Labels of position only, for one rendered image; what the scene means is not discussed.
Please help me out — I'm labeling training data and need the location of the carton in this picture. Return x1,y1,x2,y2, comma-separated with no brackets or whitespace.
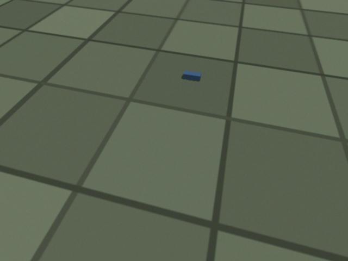
183,70,201,81

